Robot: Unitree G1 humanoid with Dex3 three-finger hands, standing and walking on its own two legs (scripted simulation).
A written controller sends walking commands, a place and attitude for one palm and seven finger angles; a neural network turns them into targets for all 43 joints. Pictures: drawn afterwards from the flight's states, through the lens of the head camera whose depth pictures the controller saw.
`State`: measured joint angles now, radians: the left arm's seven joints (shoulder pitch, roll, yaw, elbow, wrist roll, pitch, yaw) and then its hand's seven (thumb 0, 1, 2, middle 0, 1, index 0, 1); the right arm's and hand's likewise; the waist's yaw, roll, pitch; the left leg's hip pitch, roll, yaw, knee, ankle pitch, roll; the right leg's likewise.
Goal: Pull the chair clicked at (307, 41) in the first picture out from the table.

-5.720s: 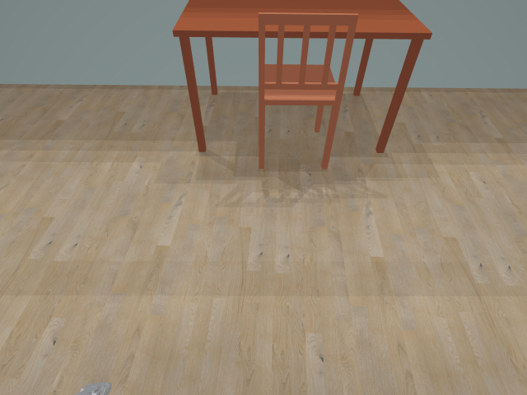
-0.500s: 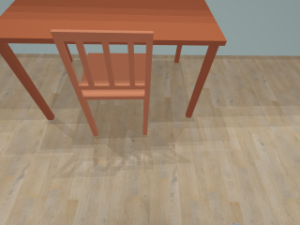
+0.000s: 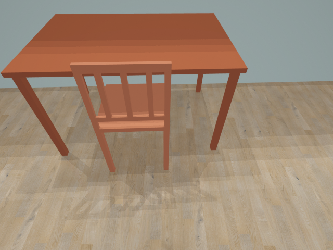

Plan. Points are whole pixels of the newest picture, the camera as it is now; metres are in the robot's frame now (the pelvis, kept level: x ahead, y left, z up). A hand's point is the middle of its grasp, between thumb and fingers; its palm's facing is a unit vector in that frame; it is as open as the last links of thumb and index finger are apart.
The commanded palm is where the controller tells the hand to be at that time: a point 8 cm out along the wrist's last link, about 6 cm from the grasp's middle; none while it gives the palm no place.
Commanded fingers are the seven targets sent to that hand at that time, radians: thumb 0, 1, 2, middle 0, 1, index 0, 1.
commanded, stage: take the last steps up to it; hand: left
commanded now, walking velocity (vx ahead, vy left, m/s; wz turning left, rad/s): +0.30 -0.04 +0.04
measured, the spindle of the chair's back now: (127, 96) +0.78 +0.19 -0.12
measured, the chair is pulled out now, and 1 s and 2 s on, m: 0.00 0.00 0.00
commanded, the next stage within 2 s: come to a stop and stand still in 0.90 s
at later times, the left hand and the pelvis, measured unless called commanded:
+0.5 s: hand out of the picture +0.02 +0.13 -0.17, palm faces +0.16 -0.98 -0.14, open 7.3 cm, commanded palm none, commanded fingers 0.00 0.90 0.90 -0.20 -0.30 -0.20 -0.30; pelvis +0.13 +0.00 -0.01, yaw +3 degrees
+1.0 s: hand (115, 172) +0.41 +0.19 -0.17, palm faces +0.00 -0.97 -0.22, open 7.4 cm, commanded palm none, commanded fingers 0.00 0.90 0.90 -0.20 -0.30 -0.20 -0.30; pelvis +0.31 +0.00 -0.01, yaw +1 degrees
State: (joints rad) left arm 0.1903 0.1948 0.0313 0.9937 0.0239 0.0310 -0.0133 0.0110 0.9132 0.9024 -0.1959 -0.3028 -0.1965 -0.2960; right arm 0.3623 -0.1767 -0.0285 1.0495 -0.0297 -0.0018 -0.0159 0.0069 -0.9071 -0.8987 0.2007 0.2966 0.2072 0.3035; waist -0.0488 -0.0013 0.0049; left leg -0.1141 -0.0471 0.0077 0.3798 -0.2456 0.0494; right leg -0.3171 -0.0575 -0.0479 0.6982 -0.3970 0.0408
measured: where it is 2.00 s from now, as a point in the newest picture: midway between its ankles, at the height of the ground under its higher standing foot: outside the picture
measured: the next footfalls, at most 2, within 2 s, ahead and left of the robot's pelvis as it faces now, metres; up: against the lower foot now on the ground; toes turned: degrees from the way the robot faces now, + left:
right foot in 0.06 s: +0.06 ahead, -0.12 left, +0.00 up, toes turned -4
left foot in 0.56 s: +0.26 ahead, +0.13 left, +0.00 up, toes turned +10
